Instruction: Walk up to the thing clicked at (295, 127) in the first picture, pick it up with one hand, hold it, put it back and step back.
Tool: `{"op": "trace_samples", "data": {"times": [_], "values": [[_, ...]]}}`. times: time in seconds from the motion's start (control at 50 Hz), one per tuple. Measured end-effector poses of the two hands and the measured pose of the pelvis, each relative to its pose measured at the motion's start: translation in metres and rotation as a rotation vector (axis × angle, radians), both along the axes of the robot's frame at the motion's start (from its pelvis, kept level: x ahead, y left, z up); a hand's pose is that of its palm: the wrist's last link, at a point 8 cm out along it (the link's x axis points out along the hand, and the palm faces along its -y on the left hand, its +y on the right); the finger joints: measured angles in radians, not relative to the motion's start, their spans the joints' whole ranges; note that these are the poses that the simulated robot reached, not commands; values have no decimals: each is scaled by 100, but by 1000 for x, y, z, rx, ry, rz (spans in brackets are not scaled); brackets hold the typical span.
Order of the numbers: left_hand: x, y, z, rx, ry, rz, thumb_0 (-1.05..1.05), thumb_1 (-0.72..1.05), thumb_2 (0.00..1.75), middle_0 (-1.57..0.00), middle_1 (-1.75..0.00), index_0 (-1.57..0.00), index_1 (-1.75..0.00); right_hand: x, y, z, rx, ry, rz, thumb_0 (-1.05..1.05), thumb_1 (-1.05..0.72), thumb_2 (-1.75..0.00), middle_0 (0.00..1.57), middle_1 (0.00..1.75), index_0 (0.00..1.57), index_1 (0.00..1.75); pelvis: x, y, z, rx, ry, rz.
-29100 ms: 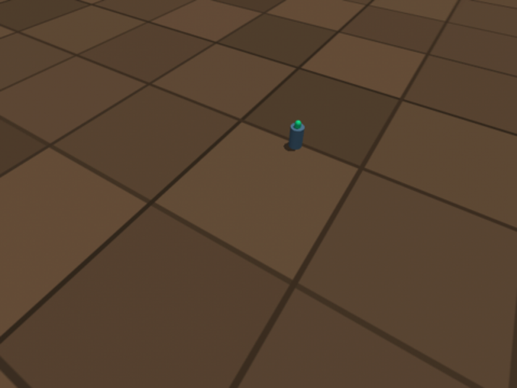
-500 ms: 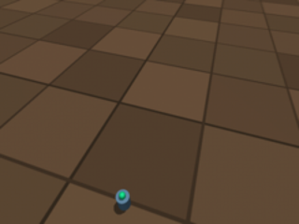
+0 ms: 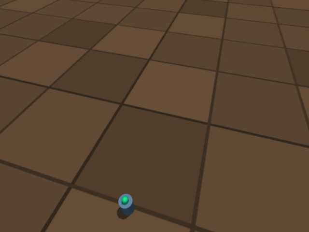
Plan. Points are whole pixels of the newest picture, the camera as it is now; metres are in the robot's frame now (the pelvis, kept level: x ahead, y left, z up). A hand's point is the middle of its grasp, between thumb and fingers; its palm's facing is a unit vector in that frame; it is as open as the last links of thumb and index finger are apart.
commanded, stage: stand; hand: left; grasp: from the side
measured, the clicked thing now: (126, 203) +0.41 +0.17 -0.69
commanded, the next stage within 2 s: step back in 1.08 s
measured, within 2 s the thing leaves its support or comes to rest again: neither
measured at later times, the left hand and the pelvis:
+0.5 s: hand out of the picture +0.10 +0.24 -0.15, palm faces -0.03 -0.94 -0.35, open 7.4 cm; pelvis +0.02 -0.01 +0.00, yaw -1 degrees
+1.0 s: hand out of the picture +0.10 +0.23 -0.15, palm faces -0.03 -0.94 -0.35, open 7.4 cm; pelvis +0.03 -0.02 +0.00, yaw -1 degrees
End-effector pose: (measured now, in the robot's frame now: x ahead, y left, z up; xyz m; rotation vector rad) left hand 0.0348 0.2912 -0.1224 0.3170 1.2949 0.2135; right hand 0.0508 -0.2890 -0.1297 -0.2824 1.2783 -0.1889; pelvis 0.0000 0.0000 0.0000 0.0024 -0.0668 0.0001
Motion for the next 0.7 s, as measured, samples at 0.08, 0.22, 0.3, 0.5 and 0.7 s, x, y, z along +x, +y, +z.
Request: {"op": "trace_samples", "data": {"times": [0.08,0.22,0.3,0.5,0.7], "values": [[10,-3,1,-3,-11,-8,1,90,89,-20,-30,-20,-30,1,-3,0,-1,6,-3,0,-91,-90,21,30,21,30,3,-3,0,0,4,-2],[29,-8,3,-7,-34,-19,1,90,89,-20,-30,-21,-30,6,-7,1,-3,10,-5,0,-91,-90,21,30,21,30,9,-6,1,0,11,-6],[41,-9,5,-6,-50,-25,1,90,89,-20,-30,-21,-30,13,-8,2,-3,-2,-6,0,-91,-90,21,30,21,30,12,-7,2,1,12,-8],[58,-12,9,-2,-71,-32,1,90,89,-20,-30,-20,-30,27,-12,4,-3,-21,-5,0,-91,-90,21,30,21,30,19,-11,3,1,18,-10],[62,-14,9,-2,-65,-31,1,90,89,-20,-30,-20,-30,34,-17,5,-8,-20,-5,0,-91,-90,21,30,21,30,25,-14,4,0,23,-12]]}}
